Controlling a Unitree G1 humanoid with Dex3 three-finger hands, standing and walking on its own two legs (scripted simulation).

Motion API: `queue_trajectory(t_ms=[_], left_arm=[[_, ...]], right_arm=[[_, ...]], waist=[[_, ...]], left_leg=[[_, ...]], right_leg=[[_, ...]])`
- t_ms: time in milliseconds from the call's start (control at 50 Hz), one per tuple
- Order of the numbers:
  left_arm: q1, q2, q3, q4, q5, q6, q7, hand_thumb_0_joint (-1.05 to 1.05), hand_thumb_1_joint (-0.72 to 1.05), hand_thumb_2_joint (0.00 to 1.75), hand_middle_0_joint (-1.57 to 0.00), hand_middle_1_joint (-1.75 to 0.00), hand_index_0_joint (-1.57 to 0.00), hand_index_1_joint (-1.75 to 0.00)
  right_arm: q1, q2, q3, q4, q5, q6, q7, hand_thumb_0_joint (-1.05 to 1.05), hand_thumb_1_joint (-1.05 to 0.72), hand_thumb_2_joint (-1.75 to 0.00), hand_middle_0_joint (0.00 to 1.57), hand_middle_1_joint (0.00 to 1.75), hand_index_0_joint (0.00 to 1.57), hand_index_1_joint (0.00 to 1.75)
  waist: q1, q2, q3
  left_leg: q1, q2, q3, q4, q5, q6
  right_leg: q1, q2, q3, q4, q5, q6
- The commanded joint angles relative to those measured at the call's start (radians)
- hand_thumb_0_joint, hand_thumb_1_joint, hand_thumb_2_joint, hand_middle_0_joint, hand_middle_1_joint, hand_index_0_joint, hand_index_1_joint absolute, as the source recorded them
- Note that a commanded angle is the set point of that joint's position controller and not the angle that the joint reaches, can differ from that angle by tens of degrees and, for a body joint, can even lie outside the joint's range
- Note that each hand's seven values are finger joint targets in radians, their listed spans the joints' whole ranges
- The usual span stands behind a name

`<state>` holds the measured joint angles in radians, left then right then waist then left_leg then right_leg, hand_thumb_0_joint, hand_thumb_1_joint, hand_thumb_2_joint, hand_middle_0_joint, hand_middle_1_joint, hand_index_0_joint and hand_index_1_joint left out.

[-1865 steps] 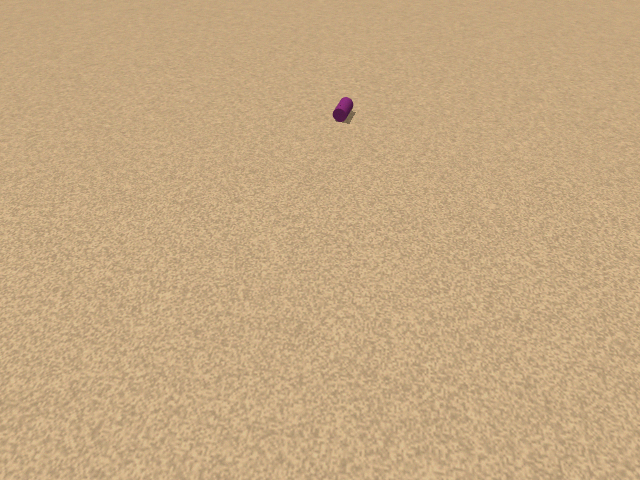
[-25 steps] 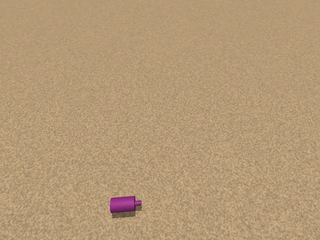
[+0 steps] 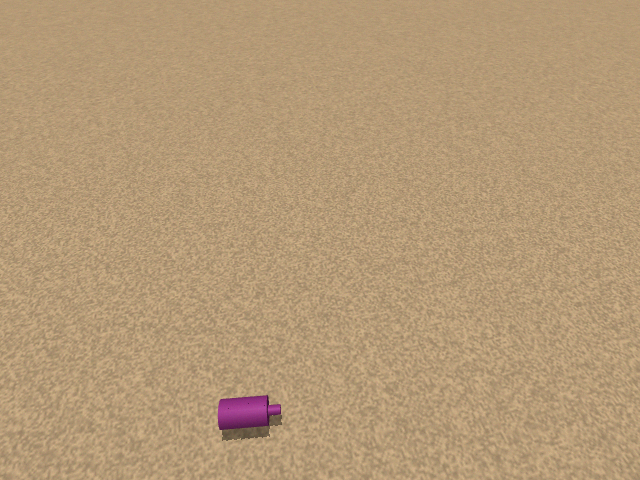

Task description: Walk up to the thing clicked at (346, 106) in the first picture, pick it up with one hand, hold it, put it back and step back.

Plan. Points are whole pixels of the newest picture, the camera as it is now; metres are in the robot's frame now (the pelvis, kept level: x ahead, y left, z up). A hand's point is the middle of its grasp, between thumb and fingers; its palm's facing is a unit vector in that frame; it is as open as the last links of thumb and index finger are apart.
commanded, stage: stand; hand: left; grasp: from above
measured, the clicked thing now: (250, 411) +0.44 +0.22 -0.74
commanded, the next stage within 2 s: step back in 0.48 s
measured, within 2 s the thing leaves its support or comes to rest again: neither
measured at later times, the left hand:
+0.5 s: hand out of the picture +0.07 +0.25 -0.16, palm faces +0.01 -0.94 -0.34, open 7.4 cm
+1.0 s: hand out of the picture +0.05 +0.31 -0.18, palm faces -0.06 -0.93 -0.36, open 7.4 cm
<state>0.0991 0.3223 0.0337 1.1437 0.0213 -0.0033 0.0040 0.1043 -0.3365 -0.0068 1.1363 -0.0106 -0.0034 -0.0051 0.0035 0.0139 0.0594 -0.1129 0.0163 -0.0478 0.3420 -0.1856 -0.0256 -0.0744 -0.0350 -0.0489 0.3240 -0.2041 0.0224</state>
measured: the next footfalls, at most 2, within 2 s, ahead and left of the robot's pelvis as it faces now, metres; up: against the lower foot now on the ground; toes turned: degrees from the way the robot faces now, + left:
right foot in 1.22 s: -0.12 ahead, -0.09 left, +0.00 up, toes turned -3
left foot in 1.54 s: -0.20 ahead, +0.17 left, +0.00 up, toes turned -3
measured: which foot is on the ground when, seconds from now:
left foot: down 0.00-1.00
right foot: down 0.00-0.78, up 0.80-1.00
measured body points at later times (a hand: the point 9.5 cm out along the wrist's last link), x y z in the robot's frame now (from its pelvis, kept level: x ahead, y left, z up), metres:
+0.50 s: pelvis +0.00 +0.00 +0.00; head +0.01 -0.01 +0.45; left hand +0.07 +0.30 -0.13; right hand +0.07 -0.30 -0.14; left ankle +0.00 +0.14 -0.75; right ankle -0.02 -0.13 -0.75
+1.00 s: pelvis -0.09 +0.06 -0.02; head -0.01 +0.08 +0.42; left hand +0.05 +0.36 -0.15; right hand -0.02 -0.26 -0.13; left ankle -0.05 +0.14 -0.75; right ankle -0.12 -0.09 -0.67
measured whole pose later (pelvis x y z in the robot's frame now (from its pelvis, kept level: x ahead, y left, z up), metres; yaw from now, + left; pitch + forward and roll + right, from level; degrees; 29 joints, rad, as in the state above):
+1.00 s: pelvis -0.09 +0.06 -0.02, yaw -2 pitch -1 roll -1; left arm 0.07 0.40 0.07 0.88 0.01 0.06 0.03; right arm 0.15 -0.34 -0.05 0.90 -0.02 0.03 -0.01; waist -0.02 -0.04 0.20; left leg -0.30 -0.02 0.03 0.59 -0.26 0.06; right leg -0.44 0.10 0.14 1.15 -0.53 0.01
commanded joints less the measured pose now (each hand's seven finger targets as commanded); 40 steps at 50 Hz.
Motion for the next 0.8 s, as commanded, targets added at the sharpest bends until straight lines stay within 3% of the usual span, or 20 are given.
queue_trajectory(t_ms=[0, 40, 220, 400, 440, 460, 520, 560, 580, 600, 620, 640, 680, 700, 720, 740, 760, 780], left_arm=[[-0.032, 0.208, 0.031, -0.053, -0.006, -0.022, 0.015, 0.0, 0.9, 0.9, -0.2, -0.3, -0.2, -0.3], [-0.03, 0.209, 0.03, -0.055, -0.006, -0.021, 0.014, 0.0, 0.9, 0.9, -0.2, -0.3, -0.2, -0.3], [-0.021, 0.211, 0.028, -0.061, -0.007, -0.023, 0.014, 0.0, 0.9, 0.9, -0.2, -0.3, -0.2, -0.3], [-0.015, 0.217, 0.026, -0.065, -0.008, -0.024, 0.011, 0.0, 0.9, 0.9, -0.2, -0.3, -0.2, -0.3], [-0.011, 0.216, 0.025, -0.068, -0.009, -0.025, 0.011, 0.0, 0.9, 0.9, -0.2, -0.3, -0.2, -0.3], [-0.014, 0.292, 0.074, -0.085, -0.029, -0.016, 0.015, 0.0, 0.9, 0.9, -0.2, -0.3, -0.2, -0.3], [0.003, 0.283, 0.086, -0.137, -0.033, -0.008, 0.022, 0.0, 0.9, 0.9, -0.2, -0.3, -0.2, -0.3], [-0.035, 0.296, 0.092, -0.181, -0.026, 0.004, 0.022, 0.0, 0.9, 0.9, -0.2, -0.3, -0.2, -0.3], [-0.065, 0.306, 0.095, -0.207, -0.018, 0.007, 0.023, 0.0, 0.9, 0.9, -0.2, -0.3, -0.2, -0.3], [-0.093, 0.315, 0.097, -0.238, -0.006, 0.009, 0.025, 0.0, 0.9, 0.9, -0.2, -0.3, -0.2, -0.3], [-0.118, 0.327, 0.101, -0.259, 0.004, 0.01, 0.026, 0.0, 0.9, 0.9, -0.2, -0.3, -0.2, -0.3], [-0.142, 0.323, 0.1, -0.275, 0.009, 0.008, 0.028, 0.0, 0.9, 0.9, -0.2, -0.3, -0.2, -0.3], [-0.145, 0.304, 0.092, -0.289, 0.009, 0.011, 0.029, 0.0, 0.9, 0.9, -0.2, -0.3, -0.2, -0.3], [-0.134, 0.298, 0.088, -0.298, 0.008, 0.017, 0.028, 0.0, 0.9, 0.9, -0.2, -0.3, -0.2, -0.3], [-0.12, 0.287, 0.084, -0.306, -0.001, 0.027, 0.025, 0.0, 0.9, 0.9, -0.2, -0.3, -0.2, -0.3], [-0.079, 0.235, 0.077, -0.314, -0.015, 0.04, 0.023, 0.0, 0.9, 0.9, -0.2, -0.3, -0.2, -0.3], [-0.057, 0.186, 0.068, -0.326, -0.021, 0.048, 0.03, 0.0, 0.9, 0.9, -0.2, -0.3, -0.2, -0.3], [-0.057, 0.215, 0.074, -0.321, -0.016, 0.053, 0.043, 0.0, 0.9, 0.9, -0.2, -0.3, -0.2, -0.3]], right_arm=[[-0.03, -0.194, -0.03, -0.052, -0.003, -0.023, -0.016, 0.0, -0.9, -0.9, 0.2, 0.3, 0.2, 0.3], [-0.031, -0.201, -0.033, -0.051, -0.002, -0.022, -0.015, 0.0, -0.9, -0.9, 0.2, 0.3, 0.2, 0.3], [-0.033, -0.204, -0.034, -0.05, -0.002, -0.025, -0.014, 0.0, -0.9, -0.9, 0.2, 0.3, 0.2, 0.3], [-0.022, -0.206, -0.031, -0.053, -0.004, -0.025, -0.012, 0.0, -0.9, -0.9, 0.2, 0.3, 0.2, 0.3], [-0.026, -0.213, -0.031, -0.055, -0.003, -0.026, -0.012, 0.0, -0.9, -0.9, 0.2, 0.3, 0.2, 0.3], [-0.059, -0.254, -0.051, -0.083, 0.007, -0.006, -0.004, 0.0, -0.9, -0.9, 0.2, 0.3, 0.2, 0.3], [-0.016, -0.234, -0.06, -0.126, 0.02, 0.011, -0.001, 0.0, -0.9, -0.9, 0.2, 0.3, 0.2, 0.3], [0.004, -0.227, -0.072, -0.149, 0.017, 0.026, 0.001, 0.0, -0.9, -0.9, 0.2, 0.3, 0.2, 0.3], [0.017, -0.219, -0.076, -0.159, 0.017, 0.037, 0.003, 0.0, -0.9, -0.9, 0.2, 0.3, 0.2, 0.3], [0.039, -0.222, -0.082, -0.176, 0.011, 0.047, 0.008, 0.0, -0.9, -0.9, 0.2, 0.3, 0.2, 0.3], [0.075, -0.226, -0.088, -0.186, 0.009, 0.056, 0.012, 0.0, -0.9, -0.9, 0.2, 0.3, 0.2, 0.3], [0.091, -0.221, -0.088, -0.198, 0.016, 0.058, 0.015, 0.0, -0.9, -0.9, 0.2, 0.3, 0.2, 0.3], [0.108, -0.216, -0.091, -0.202, 0.014, 0.049, 0.018, 0.0, -0.9, -0.9, 0.2, 0.3, 0.2, 0.3], [0.115, -0.215, -0.094, -0.205, 0.006, 0.042, 0.017, 0.0, -0.9, -0.9, 0.2, 0.3, 0.2, 0.3], [0.134, -0.22, -0.099, -0.204, -0.005, 0.032, 0.013, 0.0, -0.9, -0.9, 0.2, 0.3, 0.2, 0.3], [0.103, -0.276, -0.115, -0.221, -0.026, 0.023, 0.008, 0.0, -0.9, -0.9, 0.2, 0.3, 0.2, 0.3], [0.095, -0.354, -0.129, -0.242, -0.037, 0.013, 0.006, 0.0, -0.9, -0.9, 0.2, 0.3, 0.2, 0.3], [0.116, -0.4, -0.139, -0.252, -0.023, 0.009, 0.004, 0.0, -0.9, -0.9, 0.2, 0.3, 0.2, 0.3]], waist=[[0.0, -0.007, -0.074], [0.0, -0.007, -0.069], [0.004, -0.01, -0.085], [0.0, -0.017, -0.074], [0.003, -0.001, -0.083], [0.001, -0.025, 0.02], [-0.012, -0.049, -0.092], [-0.023, -0.109, -0.112], [-0.025, -0.157, -0.108], [-0.033, -0.205, -0.101], [-0.043, -0.218, -0.08], [-0.058, -0.226, -0.062], [-0.048, -0.201, -0.063], [-0.044, -0.187, -0.077], [-0.052, -0.133, -0.077], [-0.021, 0.058, -0.074], [-0.014, 0.214, -0.068], [-0.051, 0.186, -0.128]], left_leg=[[-0.01, 0.1, -0.068, -0.041, 0.202, 0.04], [-0.018, 0.099, -0.071, -0.049, 0.171, 0.04], [-0.004, 0.103, -0.073, -0.042, 0.22, 0.042], [0.0, 0.103, -0.069, -0.045, 0.187, 0.043], [0.0, 0.104, -0.068, -0.042, 0.201, 0.045], [-0.087, 0.082, -0.071, 0.068, 0.355, 0.071], [-0.077, 0.053, -0.031, 0.213, 0.39, 0.084], [-0.101, -0.014, 0.009, 0.35, 0.189, 0.075], [-0.114, -0.052, 0.018, 0.452, -0.01, 0.067], [-0.139, -0.068, 0.003, 0.553, -0.247, 0.079], [-0.132, -0.048, -0.035, 0.626, -0.338, 0.084], [-0.163, -0.028, -0.054, 0.589, -0.351, 0.09], [-0.182, -0.029, -0.007, 0.465, -0.253, 0.079], [-0.166, -0.028, 0.018, 0.323, -0.152, 0.074], [-0.15, -0.007, 0.014, 0.155, 0.094, 0.072], [-0.113, 0.114, -0.178, 0.073, 0.347, 0.101], [-0.019, 0.256, -0.382, 0.044, 0.588, 0.168], [-0.035, 0.309, -0.423, 0.069, 0.684, 0.219]], right_leg=[[0.026, -0.101, 0.074, -0.05, 0.151, -0.029], [0.021, -0.099, 0.074, -0.057, 0.116, -0.029], [0.025, -0.103, 0.073, -0.045, 0.155, -0.034], [0.005, -0.105, 0.078, -0.049, 0.131, -0.036], [0.014, -0.105, 0.081, -0.046, 0.157, -0.035], [-0.047, -0.095, 0.085, 0.038, 0.312, -0.047], [-0.021, -0.131, 0.101, 0.093, 0.409, -0.111], [-0.076, -0.213, 0.175, 0.061, 0.372, -0.182], [-0.12, -0.276, 0.217, 0.046, 0.378, -0.227], [-0.167, -0.329, 0.255, 0.043, 0.363, -0.267], [-0.244, -0.363, 0.266, 0.053, 0.339, -0.286], [-0.231, -0.345, 0.236, 0.084, 0.355, -0.274], [-0.19, -0.274, 0.172, 0.17, 0.364, -0.22], [-0.164, -0.237, 0.149, 0.23, 0.332, -0.185], [-0.147, -0.185, 0.117, 0.316, 0.273, -0.139], [-0.228, -0.046, 0.063, 0.477, 0.093, -0.085], [-0.407, 0.12, 0.105, 0.615, -0.41, -0.061], [-0.378, 0.139, 0.231, 0.735, -0.501, -0.059]])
